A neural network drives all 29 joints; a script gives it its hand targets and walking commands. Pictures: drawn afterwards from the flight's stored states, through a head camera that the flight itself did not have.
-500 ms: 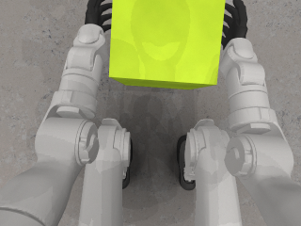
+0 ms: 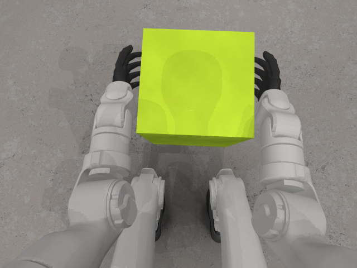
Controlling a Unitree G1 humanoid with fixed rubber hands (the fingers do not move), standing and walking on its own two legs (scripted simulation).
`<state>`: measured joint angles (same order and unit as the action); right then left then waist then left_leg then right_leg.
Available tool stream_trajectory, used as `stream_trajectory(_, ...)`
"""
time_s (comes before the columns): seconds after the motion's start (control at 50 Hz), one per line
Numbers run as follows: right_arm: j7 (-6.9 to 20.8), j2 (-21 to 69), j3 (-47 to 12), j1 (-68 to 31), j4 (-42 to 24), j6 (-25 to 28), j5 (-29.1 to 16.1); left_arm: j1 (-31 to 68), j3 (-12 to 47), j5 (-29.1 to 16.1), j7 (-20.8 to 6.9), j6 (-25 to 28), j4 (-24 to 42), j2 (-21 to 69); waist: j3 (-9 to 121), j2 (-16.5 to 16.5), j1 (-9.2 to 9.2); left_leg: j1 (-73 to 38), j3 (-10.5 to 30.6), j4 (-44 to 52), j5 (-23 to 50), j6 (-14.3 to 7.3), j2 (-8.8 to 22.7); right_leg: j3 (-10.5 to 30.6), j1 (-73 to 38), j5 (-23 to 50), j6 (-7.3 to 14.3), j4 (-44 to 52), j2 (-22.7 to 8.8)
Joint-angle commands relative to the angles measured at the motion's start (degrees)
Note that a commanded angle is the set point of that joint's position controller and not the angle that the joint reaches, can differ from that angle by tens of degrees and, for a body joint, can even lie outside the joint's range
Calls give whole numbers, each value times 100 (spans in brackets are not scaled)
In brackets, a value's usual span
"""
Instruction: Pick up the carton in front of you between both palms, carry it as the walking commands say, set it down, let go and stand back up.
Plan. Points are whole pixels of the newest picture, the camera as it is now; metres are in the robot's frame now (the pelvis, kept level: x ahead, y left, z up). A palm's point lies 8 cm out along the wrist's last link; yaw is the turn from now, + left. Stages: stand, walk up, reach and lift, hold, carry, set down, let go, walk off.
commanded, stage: reach and lift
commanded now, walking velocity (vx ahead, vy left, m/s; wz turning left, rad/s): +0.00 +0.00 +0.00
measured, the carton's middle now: (193, 100) +0.47 -0.01 -0.12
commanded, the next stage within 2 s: none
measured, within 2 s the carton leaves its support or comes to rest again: neither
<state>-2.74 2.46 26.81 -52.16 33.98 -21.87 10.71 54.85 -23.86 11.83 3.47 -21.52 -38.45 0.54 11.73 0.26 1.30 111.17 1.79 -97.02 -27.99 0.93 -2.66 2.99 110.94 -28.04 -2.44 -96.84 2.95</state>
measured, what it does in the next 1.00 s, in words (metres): rises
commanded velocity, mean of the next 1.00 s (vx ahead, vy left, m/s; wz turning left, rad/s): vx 0.00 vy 0.00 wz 0.00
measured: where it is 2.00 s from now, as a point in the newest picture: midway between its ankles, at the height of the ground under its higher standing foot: (185, 223)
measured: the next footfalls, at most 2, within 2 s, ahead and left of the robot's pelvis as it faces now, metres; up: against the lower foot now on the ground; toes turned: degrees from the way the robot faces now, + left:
none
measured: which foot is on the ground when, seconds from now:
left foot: down 0.00-1.00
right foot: down 0.00-1.00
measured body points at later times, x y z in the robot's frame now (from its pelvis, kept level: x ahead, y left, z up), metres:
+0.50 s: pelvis +0.05 +0.00 +0.14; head +0.17 +0.00 +0.57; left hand +0.44 +0.15 +0.10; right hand +0.43 -0.16 +0.10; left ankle +0.10 +0.12 -0.48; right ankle +0.10 -0.13 -0.48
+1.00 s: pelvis +0.09 -0.01 +0.25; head +0.08 -0.01 +0.70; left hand +0.40 +0.15 +0.25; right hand +0.40 -0.15 +0.26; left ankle +0.10 +0.12 -0.48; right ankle +0.10 -0.13 -0.48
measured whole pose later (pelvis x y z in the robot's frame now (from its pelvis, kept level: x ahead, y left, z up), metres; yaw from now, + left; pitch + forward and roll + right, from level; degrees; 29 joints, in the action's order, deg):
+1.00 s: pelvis +0.09 -0.01 +0.25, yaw +1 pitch +3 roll +0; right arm -0.7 8.8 15.7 -15.6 22.3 -29.2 13.1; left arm 16.3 -16.3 13.0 1.8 -29.2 -23.5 8.9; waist 5.1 0.1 0.0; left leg 21.6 3.4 -34.4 -16.0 0.4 -1.3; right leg 3.2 21.5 -16.2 -0.3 -34.5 1.2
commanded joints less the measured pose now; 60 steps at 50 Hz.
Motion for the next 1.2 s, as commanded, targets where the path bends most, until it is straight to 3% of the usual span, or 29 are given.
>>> stream_trajectory(0.0, 1530, 6220, -3609, -3637, 130, 1, -1072, 3419, 3342, -1142, -1554, 56, 50, 6437, 5810, 57, 40, -3758, -438, 1247, 1139, -5, -754, -636, -3565, 1217, 64, 1199, 706)
stream_trajectory(0.16, 1495, 6311, -3636, -2705, 205, 24, -942, 2567, 3507, -1120, -1504, 53, 68, 6636, 4903, 199, 81, -4484, -271, 2054, 1078, 29, -752, -471, -4209, 1145, 128, 1967, 688)
stream_trajectory(0.42, 1485, 6464, -3791, -1392, 135, 133, -742, 1195, 3479, -860, -1491, 167, 114, 6685, 3791, 22, -46, -6003, 32, 3484, 1311, -71, -641, -132, -5829, 1355, 173, 3420, 562)
stream_trajectory(0.64, 1468, 6452, -4043, -238, -139, 74, -628, 104, 3739, -831, -1533, 105, 440, 6692, 2753, -12, -65, -7685, 261, 4858, 1959, -117, -468, 130, -7566, 2019, 263, 4790, 419)
stream_trajectory(0.94, 1536, 6372, -4518, 925, -1023, -714, -761, -1043, 4235, -967, -1650, -729, 1441, 6509, 1088, -44, -123, -9863, 347, 6706, 2780, -122, -276, 228, -9819, 2830, 254, 6700, 213)
stream_trajectory(1.0, 1541, 6281, -4420, 1048, -1116, -938, -721, -1091, 4181, -936, -1677, -957, 1597, 6395, 635, -41, -77, -10183, 322, 7069, 2701, -118, -264, 218, -10121, 2747, 281, 7074, 199)
stream_trajectory(1.18, 1708, 6182, -3789, 383, -803, -1165, -431, -473, 3496, -614, -1801, -1168, 1277, 6302, -232, -40, -124, -10153, 213, 7465, 1364, -182, -201, 128, -10170, 1482, 328, 7437, 134)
